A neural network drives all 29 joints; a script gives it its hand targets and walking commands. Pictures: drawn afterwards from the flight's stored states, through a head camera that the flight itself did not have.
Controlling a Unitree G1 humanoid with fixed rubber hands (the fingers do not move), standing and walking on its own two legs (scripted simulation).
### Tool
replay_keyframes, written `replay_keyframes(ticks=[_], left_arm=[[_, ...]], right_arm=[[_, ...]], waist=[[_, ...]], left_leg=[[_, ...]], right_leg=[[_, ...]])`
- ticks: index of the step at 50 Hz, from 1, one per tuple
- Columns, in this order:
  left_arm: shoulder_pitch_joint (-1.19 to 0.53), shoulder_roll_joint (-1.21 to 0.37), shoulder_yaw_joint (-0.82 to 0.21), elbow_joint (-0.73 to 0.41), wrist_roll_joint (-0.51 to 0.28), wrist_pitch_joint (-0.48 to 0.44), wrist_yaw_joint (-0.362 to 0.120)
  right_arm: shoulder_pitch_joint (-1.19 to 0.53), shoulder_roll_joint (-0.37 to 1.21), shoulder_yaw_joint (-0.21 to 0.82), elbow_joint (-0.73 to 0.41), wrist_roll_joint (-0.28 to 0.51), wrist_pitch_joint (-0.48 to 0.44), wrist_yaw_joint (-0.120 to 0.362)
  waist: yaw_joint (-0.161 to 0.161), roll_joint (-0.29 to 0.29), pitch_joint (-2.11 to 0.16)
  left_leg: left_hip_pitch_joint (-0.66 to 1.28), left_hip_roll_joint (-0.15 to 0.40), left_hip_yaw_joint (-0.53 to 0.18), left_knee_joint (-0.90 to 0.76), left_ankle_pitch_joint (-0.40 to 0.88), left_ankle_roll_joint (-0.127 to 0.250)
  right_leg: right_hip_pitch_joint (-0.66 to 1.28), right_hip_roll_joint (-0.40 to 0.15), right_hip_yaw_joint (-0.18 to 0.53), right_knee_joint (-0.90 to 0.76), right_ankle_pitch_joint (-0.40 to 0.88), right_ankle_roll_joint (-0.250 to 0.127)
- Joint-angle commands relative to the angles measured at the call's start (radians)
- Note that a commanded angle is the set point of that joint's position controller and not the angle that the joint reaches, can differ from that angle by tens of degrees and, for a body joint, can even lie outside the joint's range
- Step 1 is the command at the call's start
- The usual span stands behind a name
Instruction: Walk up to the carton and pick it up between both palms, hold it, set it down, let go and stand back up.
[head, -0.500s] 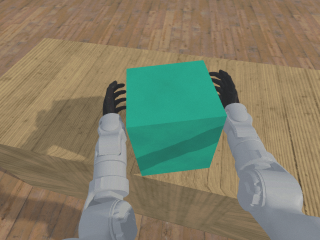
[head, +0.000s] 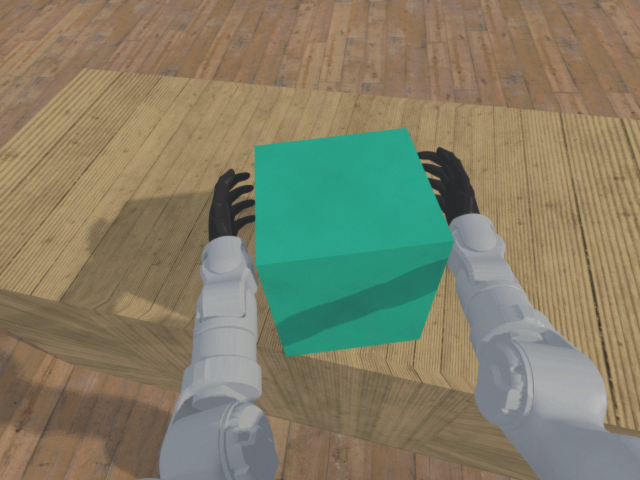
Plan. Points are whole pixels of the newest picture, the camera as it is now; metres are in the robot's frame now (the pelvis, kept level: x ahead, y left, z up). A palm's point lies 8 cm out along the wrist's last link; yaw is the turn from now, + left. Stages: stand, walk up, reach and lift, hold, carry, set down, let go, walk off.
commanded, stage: set down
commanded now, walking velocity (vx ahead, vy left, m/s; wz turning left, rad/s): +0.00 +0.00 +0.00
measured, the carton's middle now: (342, 249) +0.41 +0.04 +0.00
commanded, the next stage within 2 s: none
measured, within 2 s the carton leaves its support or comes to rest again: neither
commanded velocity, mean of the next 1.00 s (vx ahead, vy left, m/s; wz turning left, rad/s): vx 0.00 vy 0.00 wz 0.00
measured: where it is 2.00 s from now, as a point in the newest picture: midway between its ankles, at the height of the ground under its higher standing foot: outside the picture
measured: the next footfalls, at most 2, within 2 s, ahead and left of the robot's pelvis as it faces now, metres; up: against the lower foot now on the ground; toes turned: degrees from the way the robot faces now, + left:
none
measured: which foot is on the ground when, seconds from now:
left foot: down 0.00-1.00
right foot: down 0.00-1.00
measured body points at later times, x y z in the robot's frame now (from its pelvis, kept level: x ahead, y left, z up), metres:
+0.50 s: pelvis +0.00 +0.01 +0.00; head +0.05 +0.01 +0.45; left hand +0.38 +0.19 +0.08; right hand +0.45 -0.11 +0.08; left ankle +0.01 +0.15 -0.75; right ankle -0.01 -0.06 -0.75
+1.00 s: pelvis +0.00 +0.00 +0.00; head +0.05 +0.00 +0.45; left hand +0.38 +0.19 +0.08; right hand +0.45 -0.11 +0.07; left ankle +0.01 +0.15 -0.75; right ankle -0.01 -0.06 -0.75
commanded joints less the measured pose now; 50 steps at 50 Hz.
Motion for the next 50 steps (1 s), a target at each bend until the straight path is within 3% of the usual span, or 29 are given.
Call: replay_keyframes(ticks=[1, 3, 6, 14, 18, 23, 27, 30, 35, 39, 42, 46, 48, 50], left_arm=[[-0.457, -0.357, -0.275, 0.024, 0.007, -0.065, -0.056], [-0.443, -0.351, -0.265, 0.026, 0.014, -0.061, -0.052], [-0.463, -0.347, -0.251, 0.033, 0.011, -0.064, -0.047], [-0.456, -0.374, -0.271, 0.011, 0.034, -0.055, -0.027], [-0.428, -0.361, -0.248, 0.021, 0.043, -0.038, -0.032], [-0.391, -0.380, -0.252, 0.014, 0.058, -0.034, -0.038], [-0.374, -0.376, -0.254, 0.019, 0.055, -0.050, -0.044], [-0.346, -0.393, -0.265, 0.012, 0.060, -0.041, -0.047], [-0.328, -0.352, -0.216, 0.041, 0.070, -0.050, -0.060], [-0.335, -0.363, -0.225, 0.041, 0.065, -0.070, -0.066], [-0.327, -0.354, -0.214, 0.054, 0.072, -0.071, -0.062], [-0.353, -0.359, -0.219, 0.043, 0.065, -0.069, -0.063], [-0.310, -0.349, -0.198, 0.050, 0.075, -0.074, -0.078], [-0.320, -0.344, -0.185, 0.059, 0.080, -0.085, -0.088]], right_arm=[[-0.467, 0.467, 0.168, -0.037, -0.052, -0.038, 0.093], [-0.464, 0.465, 0.168, -0.038, -0.050, -0.029, 0.100], [-0.469, 0.461, 0.151, -0.033, -0.062, -0.019, 0.107], [-0.452, 0.438, 0.088, -0.018, -0.090, -0.008, 0.125], [-0.438, 0.433, 0.084, -0.025, -0.089, 0.002, 0.132], [-0.399, 0.432, 0.086, -0.004, -0.088, 0.006, 0.134], [-0.394, 0.446, 0.104, -0.025, -0.087, -0.008, 0.131], [-0.387, 0.443, 0.108, -0.027, -0.081, -0.011, 0.129], [-0.370, 0.449, 0.131, -0.053, -0.086, -0.008, 0.134], [-0.353, 0.450, 0.119, -0.045, -0.103, -0.012, 0.135], [-0.343, 0.452, 0.118, -0.046, -0.105, -0.010, 0.139], [-0.351, 0.446, 0.091, -0.051, -0.110, -0.001, 0.142], [-0.306, 0.476, 0.120, -0.056, -0.110, 0.004, 0.134], [-0.306, 0.478, 0.119, -0.049, -0.114, 0.001, 0.130]], waist=[[0.014, -0.106, -0.435], [0.033, -0.096, -0.410], [0.024, -0.127, -0.403], [0.018, -0.060, -0.415], [0.028, -0.082, -0.365], [0.012, -0.062, -0.354], [0.014, -0.080, -0.350], [0.010, -0.056, -0.328], [0.034, -0.107, -0.302], [0.016, -0.100, -0.334], [0.030, -0.095, -0.330], [0.018, -0.081, -0.310], [0.023, -0.116, -0.302], [0.018, -0.109, -0.306]], left_leg=[[0.104, -0.041, 0.025, 0.029, 0.185, 0.060], [0.118, -0.039, 0.024, 0.029, 0.192, 0.059], [0.122, -0.038, 0.029, 0.024, 0.162, 0.072], [0.227, -0.026, 0.026, 0.044, 0.225, 0.052], [0.216, -0.032, 0.029, 0.040, 0.216, 0.064], [0.232, -0.036, 0.024, 0.055, 0.277, 0.054], [0.205, -0.036, 0.026, 0.053, 0.271, 0.064], [0.214, -0.035, 0.021, 0.061, 0.291, 0.053], [0.132, -0.042, 0.030, 0.028, 0.186, 0.084], [0.125, -0.040, 0.034, 0.030, 0.207, 0.076], [0.136, -0.039, 0.035, 0.036, 0.208, 0.079], [0.150, -0.037, 0.035, 0.035, 0.184, 0.076], [0.134, -0.040, 0.036, 0.032, 0.191, 0.091], [0.081, -0.047, 0.033, 0.020, 0.156, 0.090]], right_leg=[[0.277, -0.069, 0.040, 0.036, 0.452, 0.115], [0.256, -0.062, 0.034, 0.021, 0.376, 0.101], [0.215, -0.059, 0.036, 0.002, 0.294, 0.102], [0.109, -0.039, 0.012, -0.030, 0.157, 0.066], [0.104, -0.040, 0.017, -0.039, 0.114, 0.071], [0.130, -0.035, 0.015, -0.026, 0.204, 0.070], [0.149, -0.042, 0.021, -0.009, 0.271, 0.084], [0.150, -0.037, 0.018, -0.009, 0.270, 0.073], [0.182, -0.053, 0.035, -0.010, 0.234, 0.090], [0.201, -0.050, 0.036, 0.004, 0.283, 0.087], [0.178, -0.049, 0.041, -0.010, 0.233, 0.079], [0.122, -0.052, 0.036, -0.027, 0.144, 0.074], [0.171, -0.061, 0.050, -0.018, 0.212, 0.089], [0.223, -0.075, 0.061, 0.000, 0.253, 0.102]])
